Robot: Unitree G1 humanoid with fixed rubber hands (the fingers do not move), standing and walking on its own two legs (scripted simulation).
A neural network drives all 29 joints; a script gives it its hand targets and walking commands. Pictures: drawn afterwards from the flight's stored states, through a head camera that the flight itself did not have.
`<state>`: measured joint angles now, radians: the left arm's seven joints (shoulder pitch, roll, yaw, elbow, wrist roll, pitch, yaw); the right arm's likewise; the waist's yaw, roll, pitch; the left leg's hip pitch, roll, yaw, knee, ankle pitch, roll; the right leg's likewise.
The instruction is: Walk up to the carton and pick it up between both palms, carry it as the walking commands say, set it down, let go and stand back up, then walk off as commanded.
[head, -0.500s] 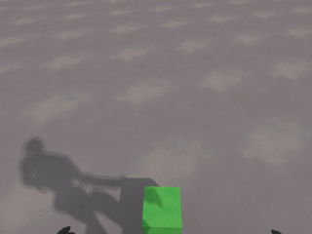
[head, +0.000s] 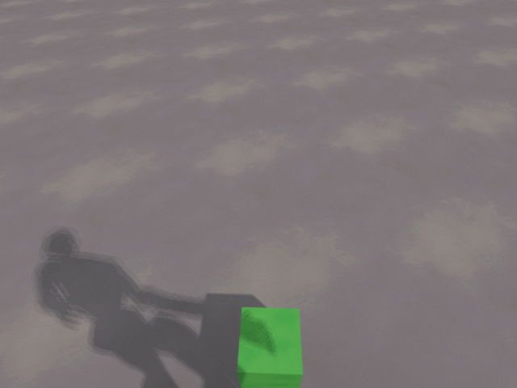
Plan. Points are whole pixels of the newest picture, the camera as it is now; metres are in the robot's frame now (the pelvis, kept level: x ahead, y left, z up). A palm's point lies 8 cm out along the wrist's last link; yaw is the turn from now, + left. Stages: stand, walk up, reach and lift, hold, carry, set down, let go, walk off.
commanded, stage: stand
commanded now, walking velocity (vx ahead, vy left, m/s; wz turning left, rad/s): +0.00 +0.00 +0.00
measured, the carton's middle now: (269, 349) +0.42 +0.01 -0.68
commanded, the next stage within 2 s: walk off in 0.56 s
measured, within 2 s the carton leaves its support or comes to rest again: rests again in 1.46 s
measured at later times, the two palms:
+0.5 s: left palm out of the picture +0.08 +0.31 -0.11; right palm out of the picture +0.09 -0.31 -0.10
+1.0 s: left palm out of the picture +0.10 +0.26 -0.12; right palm out of the picture +0.02 -0.31 -0.13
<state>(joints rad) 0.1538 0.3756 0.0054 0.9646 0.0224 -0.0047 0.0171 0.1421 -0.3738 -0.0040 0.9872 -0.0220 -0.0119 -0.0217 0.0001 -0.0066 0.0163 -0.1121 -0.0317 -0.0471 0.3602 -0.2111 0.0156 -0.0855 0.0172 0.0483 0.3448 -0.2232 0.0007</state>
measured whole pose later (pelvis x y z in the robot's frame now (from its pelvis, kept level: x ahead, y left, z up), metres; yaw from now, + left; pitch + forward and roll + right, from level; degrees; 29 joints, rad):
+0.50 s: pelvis -0.01 +0.00 +0.00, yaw +0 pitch -2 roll +0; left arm 0.13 0.39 0.00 1.02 0.02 -0.01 0.01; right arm 0.13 -0.39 0.00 1.03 -0.02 -0.01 -0.02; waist 0.00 -0.01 0.03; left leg -0.11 -0.03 -0.05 0.34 -0.19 0.01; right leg -0.08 0.02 0.05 0.33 -0.21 0.00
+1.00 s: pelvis +0.03 -0.02 -0.01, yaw -6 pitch -1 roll +1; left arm 0.24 0.32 0.00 1.00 0.03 0.01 -0.03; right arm 0.26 -0.34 -0.01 1.04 -0.04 0.00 -0.03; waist 0.00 0.00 0.00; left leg -0.08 0.02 0.07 0.38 -0.29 0.00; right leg -0.34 -0.03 0.00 0.85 -0.46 0.00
